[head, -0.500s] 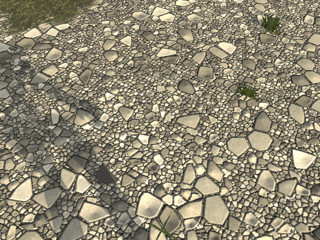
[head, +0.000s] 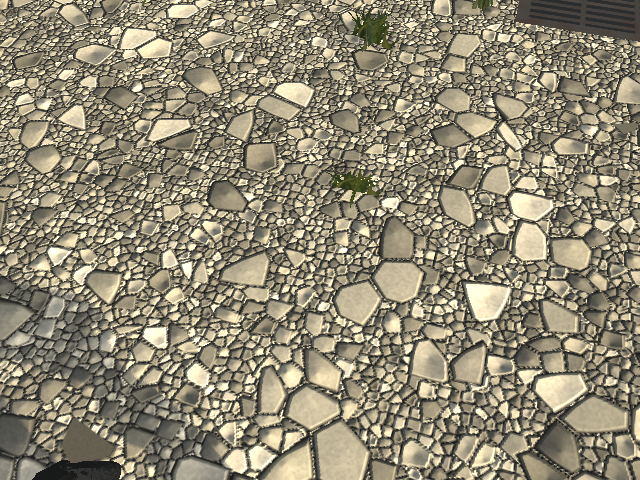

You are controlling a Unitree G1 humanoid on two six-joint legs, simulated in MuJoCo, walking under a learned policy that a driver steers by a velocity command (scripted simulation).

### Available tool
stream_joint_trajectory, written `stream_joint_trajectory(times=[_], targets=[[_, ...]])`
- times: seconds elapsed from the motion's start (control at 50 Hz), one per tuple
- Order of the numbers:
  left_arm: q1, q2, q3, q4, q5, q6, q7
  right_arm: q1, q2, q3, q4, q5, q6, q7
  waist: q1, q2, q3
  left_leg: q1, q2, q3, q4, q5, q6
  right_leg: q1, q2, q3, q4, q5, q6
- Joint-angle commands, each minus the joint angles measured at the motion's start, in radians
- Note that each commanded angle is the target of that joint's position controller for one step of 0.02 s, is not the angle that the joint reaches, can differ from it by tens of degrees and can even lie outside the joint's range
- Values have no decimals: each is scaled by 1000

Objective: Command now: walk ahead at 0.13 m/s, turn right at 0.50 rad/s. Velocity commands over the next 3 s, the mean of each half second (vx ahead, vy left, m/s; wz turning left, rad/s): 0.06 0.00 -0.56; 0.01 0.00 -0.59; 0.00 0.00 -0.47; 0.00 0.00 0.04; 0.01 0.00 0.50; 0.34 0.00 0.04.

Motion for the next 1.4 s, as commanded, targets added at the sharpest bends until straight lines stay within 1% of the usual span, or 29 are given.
stream_joint_trajectory(times=[0.02,0.04,0.08,0.16,0.26,0.34,0.38,0.4,0.42,0.44,0.46,0.5,0.62,0.72,0.78,0.8,0.82,0.84,0.88,0.92,1.04,1.16,1.24,1.26,1.28,1.3,1.32,1.34,1.4], targets=[[167,170,49,-46,-8,-14,13,-38,-133,-16,-125,26,-28,0,116,-94,-264,-506,-28,-95,344,42,24,606,-325,534,-295,232,-265],[122,146,40,-52,-11,-11,18,-56,-129,-17,-116,8,-19,-14,91,-33,-200,-476,5,-98,282,103,26,485,-286,472,-306,216,-226],[59,137,37,-72,10,-2,27,-41,-138,-25,-122,-8,3,-21,34,-63,-153,-342,13,-100,176,157,31,282,-235,397,-338,262,-205],[49,157,48,-74,8,6,44,-47,-85,-9,-127,-18,16,-23,21,-77,-181,-277,-31,-84,-27,208,5,214,-200,351,-327,351,-210],[40,154,51,-84,-6,41,63,-139,-79,-4,-159,-8,25,-10,48,-110,-159,-228,-66,-107,-210,306,-6,171,-156,416,-337,13,-166],[59,150,52,-86,-10,55,60,-160,-89,-11,-177,2,4,3,60,-143,-156,-161,-91,-110,-386,279,13,235,-152,499,-278,61,-145],[47,132,46,-90,-22,63,63,-111,-98,-22,-165,3,-7,8,22,-137,-157,-21,-73,-99,-615,412,43,221,-107,496,-207,78,-94],[83,89,33,-92,-18,63,63,-88,-157,-37,-169,-12,-6,3,36,-44,-189,102,84,-212,-665,460,101,144,-51,433,-87,-99,-40],[103,58,27,-121,-21,56,60,-122,-242,-57,-168,-43,10,-2,93,262,-141,141,271,-447,-706,629,249,-62,111,212,98,-362,26],[115,146,51,-107,-4,43,57,-124,-183,-48,-186,-54,10,0,63,265,-157,121,361,-538,-714,698,350,-106,73,168,350,-452,76],[133,186,70,-84,-11,44,54,-153,-134,-32,-202,-44,12,-5,71,182,-152,101,329,-452,-693,707,340,-104,42,169,468,-394,100],[158,153,69,-51,-15,68,60,-208,-94,-22,-211,-14,18,-11,82,121,-118,96,223,-288,-666,675,268,-125,18,138,565,-290,141],[52,57,33,-110,-20,77,42,-160,-135,-40,-194,-17,47,-20,17,182,-131,154,204,-122,-669,725,286,-59,-44,34,330,-231,171],[64,78,39,-124,-19,83,22,-168,-176,-59,-182,8,48,-3,19,208,-145,126,249,-82,-643,715,279,113,-46,-33,78,-201,120],[165,91,57,-90,-15,84,22,-149,-143,-53,-155,30,44,1,74,141,-147,15,206,7,-495,585,172,345,-6,-45,-219,27,38],[199,174,81,-95,-16,80,35,-114,-91,-40,-155,2,42,6,63,-72,-151,-182,119,113,-268,342,72,511,-158,187,-281,291,-27],[186,283,96,-125,6,70,41,-178,-50,-20,-224,-38,39,2,61,-343,-130,-468,-31,106,-27,-89,-8,549,-408,540,-280,552,-233],[216,231,83,-122,36,46,33,-258,-103,-35,-233,-19,34,-8,142,-233,-194,-468,-36,-46,136,-112,-4,500,-425,555,-310,471,-314],[119,174,63,-110,12,26,42,-237,-124,-50,-206,-2,40,-16,79,-132,-128,-472,-8,-79,152,58,15,444,-304,396,-305,317,-202],[56,140,45,-117,-11,35,56,-211,-126,-54,-191,-14,45,-21,50,-134,-123,-421,-19,-76,134,166,1,391,-249,342,-298,363,-162],[81,155,50,-104,-7,47,74,-229,-70,-33,-194,-3,37,-6,67,-132,-143,-340,-65,-79,-110,251,-16,402,-209,371,-282,268,-160],[59,175,57,-106,-9,58,59,-236,-85,-37,-204,9,20,14,78,-162,-129,-196,-103,-95,-319,203,4,347,-199,505,-258,222,-164],[11,159,53,-113,-31,68,62,-155,-88,-46,-183,9,4,25,23,-149,-145,1,-97,-80,-641,403,44,317,-136,536,-184,217,-97],[43,119,41,-112,-23,66,65,-128,-131,-56,-181,-5,4,21,34,-78,-178,122,25,-159,-671,509,86,242,-91,478,-104,52,-42],[118,74,30,-110,-11,60,63,-179,-209,-66,-200,-24,14,17,108,185,-162,190,220,-378,-685,735,208,77,66,286,85,-296,28],[92,147,53,-110,-6,49,68,-157,-181,-62,-199,-45,13,21,64,255,-135,129,340,-529,-712,791,361,-18,93,204,314,-504,83],[109,198,72,-91,-4,47,69,-179,-140,-47,-207,-32,10,19,72,168,-121,105,329,-483,-707,747,377,-27,51,218,465,-456,110],[117,189,75,-66,-9,53,70,-217,-108,-38,-210,-19,10,16,85,124,-99,87,260,-388,-694,697,333,-29,43,213,516,-394,128],[115,104,53,-46,-11,71,72,-226,-84,-21,-200,-1,17,11,74,123,-77,90,163,-246,-682,716,289,-19,46,187,509,-291,164]])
